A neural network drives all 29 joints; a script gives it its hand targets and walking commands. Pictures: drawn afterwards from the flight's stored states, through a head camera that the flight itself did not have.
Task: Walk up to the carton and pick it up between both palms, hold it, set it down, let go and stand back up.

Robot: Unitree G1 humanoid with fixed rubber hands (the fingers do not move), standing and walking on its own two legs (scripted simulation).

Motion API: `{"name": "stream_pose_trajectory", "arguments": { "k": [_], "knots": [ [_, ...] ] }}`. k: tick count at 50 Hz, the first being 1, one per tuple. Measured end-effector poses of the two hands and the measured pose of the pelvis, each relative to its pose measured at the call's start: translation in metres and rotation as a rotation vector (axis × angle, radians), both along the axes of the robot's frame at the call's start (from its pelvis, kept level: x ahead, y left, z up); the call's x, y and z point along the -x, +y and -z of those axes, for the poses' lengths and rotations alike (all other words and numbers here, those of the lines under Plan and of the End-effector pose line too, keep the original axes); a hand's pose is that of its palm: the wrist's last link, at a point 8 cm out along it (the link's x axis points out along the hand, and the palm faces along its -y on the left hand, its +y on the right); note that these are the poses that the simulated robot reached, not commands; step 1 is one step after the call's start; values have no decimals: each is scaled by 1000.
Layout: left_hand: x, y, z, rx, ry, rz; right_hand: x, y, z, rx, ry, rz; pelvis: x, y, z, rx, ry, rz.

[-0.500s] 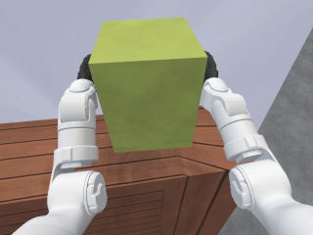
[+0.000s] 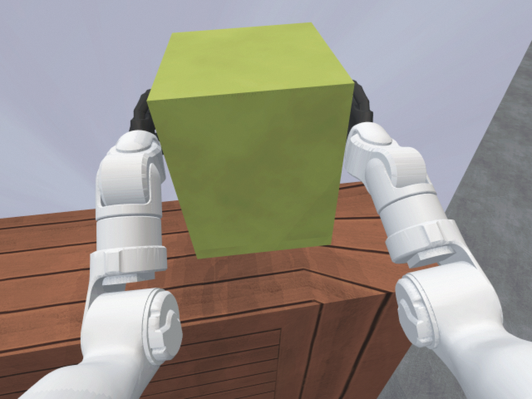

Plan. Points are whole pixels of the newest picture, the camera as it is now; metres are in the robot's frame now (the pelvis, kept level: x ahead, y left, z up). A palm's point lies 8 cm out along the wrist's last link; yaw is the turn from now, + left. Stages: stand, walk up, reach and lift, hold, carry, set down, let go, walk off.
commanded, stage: hold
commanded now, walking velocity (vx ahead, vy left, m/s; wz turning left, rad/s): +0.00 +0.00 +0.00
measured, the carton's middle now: (253, 141) +0.39 +0.00 +0.24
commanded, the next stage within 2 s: none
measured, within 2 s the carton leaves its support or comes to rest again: neither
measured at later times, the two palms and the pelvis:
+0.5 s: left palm (137, 125) +0.36 +0.15 +0.28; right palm (363, 113) +0.36 -0.14 +0.29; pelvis -0.01 -0.01 +0.00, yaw +0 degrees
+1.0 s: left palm (138, 129) +0.37 +0.16 +0.28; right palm (360, 116) +0.37 -0.14 +0.29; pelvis +0.00 +0.00 +0.00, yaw +1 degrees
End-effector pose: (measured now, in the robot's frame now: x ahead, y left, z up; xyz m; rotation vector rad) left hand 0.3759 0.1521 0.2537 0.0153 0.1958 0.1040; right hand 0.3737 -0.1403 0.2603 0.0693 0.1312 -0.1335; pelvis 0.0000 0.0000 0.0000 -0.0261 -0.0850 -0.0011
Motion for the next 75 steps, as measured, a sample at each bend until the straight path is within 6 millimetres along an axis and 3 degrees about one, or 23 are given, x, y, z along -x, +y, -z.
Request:
{"name": "stream_pose_trajectory", "arguments": {
  "k": [10,23,75],
  "knots": [
    [12,0,-14,20,-5,-21,8,0,-17,-4,1,-17,0,-2,0,0,-9,4],
    [13,1,-30,21,5,-18,9,1,-32,9,19,-11,5,-6,0,-2,10,-4],
    [10,1,-27,22,4,-16,7,1,-30,14,33,-11,2,-4,0,3,20,-6]
  ]
}}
